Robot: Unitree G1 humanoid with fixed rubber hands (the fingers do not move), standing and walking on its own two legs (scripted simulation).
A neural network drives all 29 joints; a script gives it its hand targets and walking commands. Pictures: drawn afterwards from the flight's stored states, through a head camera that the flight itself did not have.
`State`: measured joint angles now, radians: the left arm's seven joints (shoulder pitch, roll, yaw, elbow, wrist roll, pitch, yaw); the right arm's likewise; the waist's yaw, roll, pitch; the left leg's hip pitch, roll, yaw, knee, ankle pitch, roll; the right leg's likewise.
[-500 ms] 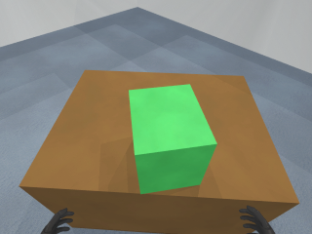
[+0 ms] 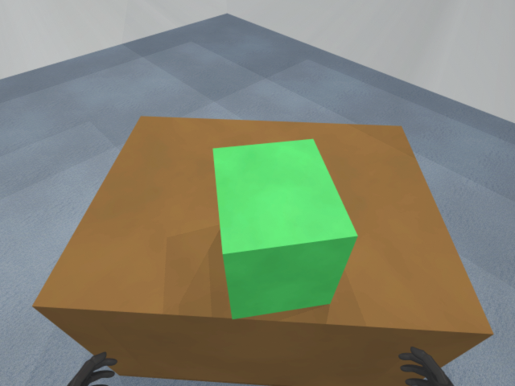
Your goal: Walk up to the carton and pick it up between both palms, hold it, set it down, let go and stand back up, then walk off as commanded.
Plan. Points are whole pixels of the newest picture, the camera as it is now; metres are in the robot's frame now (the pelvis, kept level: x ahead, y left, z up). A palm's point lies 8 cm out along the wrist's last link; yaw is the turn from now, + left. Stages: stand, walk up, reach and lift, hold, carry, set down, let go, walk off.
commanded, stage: stand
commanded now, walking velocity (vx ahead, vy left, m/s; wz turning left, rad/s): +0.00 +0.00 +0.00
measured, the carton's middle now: (273, 228) +0.45 -0.02 -0.05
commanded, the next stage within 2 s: walk up in 0.92 s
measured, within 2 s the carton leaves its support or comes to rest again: neither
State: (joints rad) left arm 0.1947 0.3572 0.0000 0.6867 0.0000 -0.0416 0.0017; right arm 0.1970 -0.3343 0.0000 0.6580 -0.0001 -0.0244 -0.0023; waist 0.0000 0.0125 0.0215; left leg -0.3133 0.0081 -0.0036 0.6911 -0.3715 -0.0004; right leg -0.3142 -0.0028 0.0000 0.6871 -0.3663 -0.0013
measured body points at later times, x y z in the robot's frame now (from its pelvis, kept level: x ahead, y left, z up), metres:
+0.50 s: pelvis -0.01 +0.00 +0.00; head -0.01 -0.01 +0.45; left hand +0.12 +0.29 -0.09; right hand +0.13 -0.28 -0.10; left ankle +0.00 +0.12 -0.72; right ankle +0.00 -0.12 -0.72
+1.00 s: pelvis -0.03 +0.00 +0.00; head -0.03 -0.01 +0.45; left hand +0.09 +0.30 -0.10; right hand +0.10 -0.29 -0.10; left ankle +0.00 +0.12 -0.72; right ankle +0.00 -0.12 -0.72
